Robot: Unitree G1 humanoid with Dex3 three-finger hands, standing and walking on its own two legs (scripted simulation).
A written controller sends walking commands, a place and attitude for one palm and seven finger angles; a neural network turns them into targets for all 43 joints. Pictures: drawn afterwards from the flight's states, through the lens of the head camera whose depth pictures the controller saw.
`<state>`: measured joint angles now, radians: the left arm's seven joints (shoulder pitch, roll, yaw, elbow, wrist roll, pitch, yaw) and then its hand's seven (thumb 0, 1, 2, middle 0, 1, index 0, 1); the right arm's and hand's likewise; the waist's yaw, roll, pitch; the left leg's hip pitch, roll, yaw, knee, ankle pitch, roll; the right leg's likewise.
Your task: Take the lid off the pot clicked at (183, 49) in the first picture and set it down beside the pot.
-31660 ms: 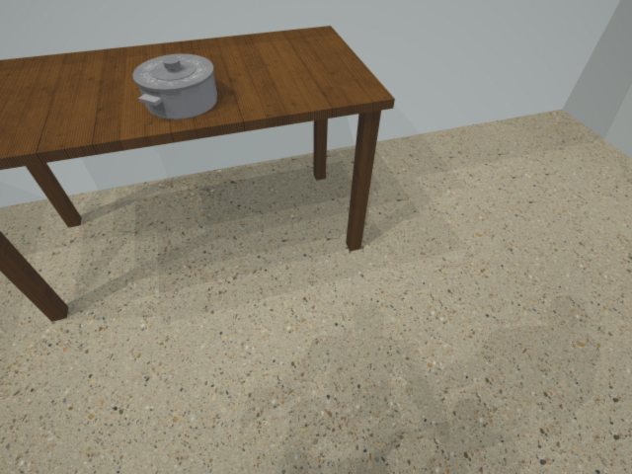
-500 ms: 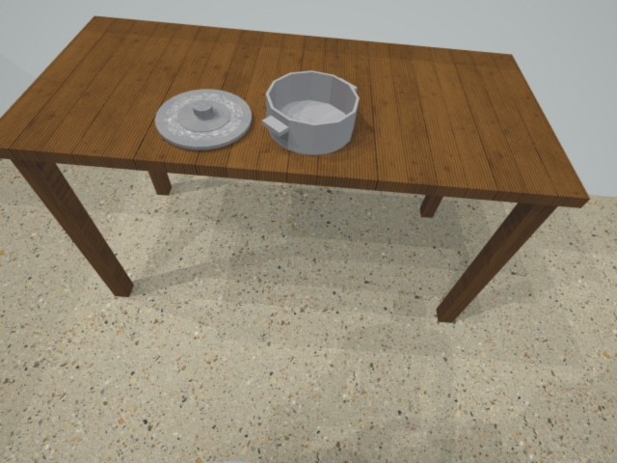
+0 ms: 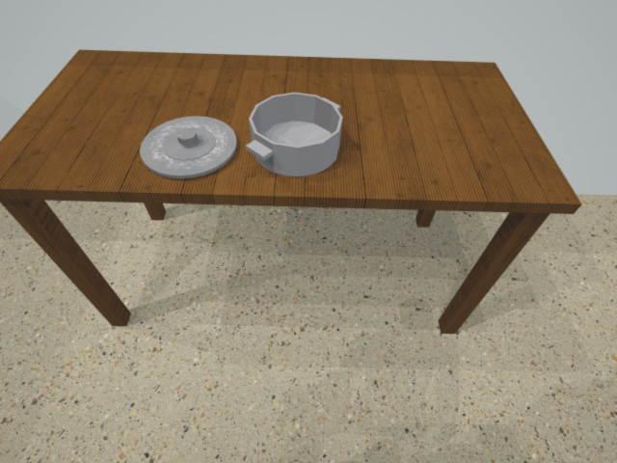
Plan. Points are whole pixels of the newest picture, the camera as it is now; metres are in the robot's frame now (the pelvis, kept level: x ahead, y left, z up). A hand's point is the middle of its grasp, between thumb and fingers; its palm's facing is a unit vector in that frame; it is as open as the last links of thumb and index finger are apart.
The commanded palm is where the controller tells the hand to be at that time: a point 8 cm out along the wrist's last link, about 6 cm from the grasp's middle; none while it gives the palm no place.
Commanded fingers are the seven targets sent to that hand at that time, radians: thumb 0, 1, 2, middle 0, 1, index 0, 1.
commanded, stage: let the arm hang, fingers relaxed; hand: left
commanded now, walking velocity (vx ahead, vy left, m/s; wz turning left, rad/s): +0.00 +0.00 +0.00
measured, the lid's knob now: (187, 136) +0.74 +0.30 -0.04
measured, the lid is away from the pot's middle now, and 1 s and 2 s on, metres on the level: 0.24 0.24 0.24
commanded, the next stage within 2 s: look to check the result in 1.20 s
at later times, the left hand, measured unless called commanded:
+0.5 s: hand out of the picture +0.06 +0.18 -0.18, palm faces +0.01 -0.98 -0.21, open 7.4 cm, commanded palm none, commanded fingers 0.00 0.90 0.90 -0.20 -0.30 -0.20 -0.30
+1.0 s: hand out of the picture +0.06 +0.19 -0.18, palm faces +0.01 -0.98 -0.20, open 7.4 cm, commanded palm none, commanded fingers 0.00 0.90 0.90 -0.20 -0.30 -0.20 -0.30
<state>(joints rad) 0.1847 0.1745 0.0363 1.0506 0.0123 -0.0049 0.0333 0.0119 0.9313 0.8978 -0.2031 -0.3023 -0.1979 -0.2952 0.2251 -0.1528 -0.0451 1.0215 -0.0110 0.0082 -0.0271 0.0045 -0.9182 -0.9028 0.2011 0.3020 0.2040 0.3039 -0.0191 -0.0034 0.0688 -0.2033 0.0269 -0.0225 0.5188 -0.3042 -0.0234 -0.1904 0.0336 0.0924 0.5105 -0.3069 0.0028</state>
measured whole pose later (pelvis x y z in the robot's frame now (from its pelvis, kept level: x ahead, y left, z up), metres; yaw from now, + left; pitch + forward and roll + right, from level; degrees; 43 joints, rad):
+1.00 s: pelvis +0.02 +0.01 +0.00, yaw -1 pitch -1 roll +0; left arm 0.22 0.17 0.04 1.07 0.01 0.00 0.04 0.01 0.91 0.90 -0.20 -0.30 -0.20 -0.30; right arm 0.25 -0.13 -0.05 1.06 -0.01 0.01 -0.04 0.00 -0.92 -0.90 0.20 0.30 0.20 0.30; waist -0.02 -0.01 0.09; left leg -0.16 0.03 0.00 0.50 -0.32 -0.01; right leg -0.15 0.03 0.12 0.48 -0.31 0.01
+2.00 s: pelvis +0.01 +0.01 +0.00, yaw -1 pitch -1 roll +0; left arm 0.23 0.16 0.04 1.09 0.01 0.00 0.04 0.01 0.92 0.90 -0.20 -0.30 -0.20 -0.29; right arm 0.25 -0.12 -0.05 1.08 0.00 0.01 -0.04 0.00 -0.92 -0.90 0.20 0.30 0.20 0.30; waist -0.02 -0.02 0.09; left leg -0.16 0.02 0.01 0.49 -0.31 -0.01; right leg -0.15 0.02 0.12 0.47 -0.30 0.02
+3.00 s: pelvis +0.00 +0.01 +0.00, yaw -1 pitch -1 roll +0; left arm 0.25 0.15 0.04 1.11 0.01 0.00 0.04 0.01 0.92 0.90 -0.20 -0.30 -0.20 -0.29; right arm 0.27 -0.11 -0.05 1.09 0.00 0.01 -0.04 0.00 -0.92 -0.90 0.20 0.30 0.20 0.30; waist -0.02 -0.01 0.09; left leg -0.17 0.02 0.00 0.49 -0.29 -0.01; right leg -0.16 0.02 0.11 0.47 -0.28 0.02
